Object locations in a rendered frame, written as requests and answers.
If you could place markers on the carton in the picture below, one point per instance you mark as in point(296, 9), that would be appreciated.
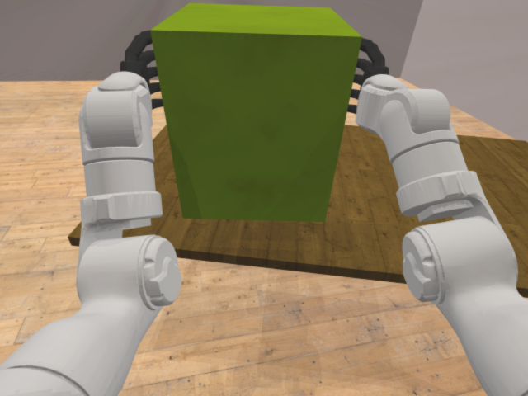
point(255, 99)

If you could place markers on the right robot hand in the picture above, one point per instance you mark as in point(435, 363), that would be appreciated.
point(370, 69)

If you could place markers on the table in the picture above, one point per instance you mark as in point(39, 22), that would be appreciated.
point(362, 236)

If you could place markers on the right robot forearm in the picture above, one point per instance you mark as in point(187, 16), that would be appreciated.
point(433, 179)

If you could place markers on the left robot forearm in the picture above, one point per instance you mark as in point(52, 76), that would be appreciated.
point(115, 123)

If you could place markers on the left robot hand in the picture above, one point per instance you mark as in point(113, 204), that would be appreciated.
point(136, 61)

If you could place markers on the robot left upper arm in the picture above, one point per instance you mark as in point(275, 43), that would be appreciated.
point(123, 283)

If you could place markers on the robot right upper arm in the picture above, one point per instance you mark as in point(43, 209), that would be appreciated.
point(466, 268)

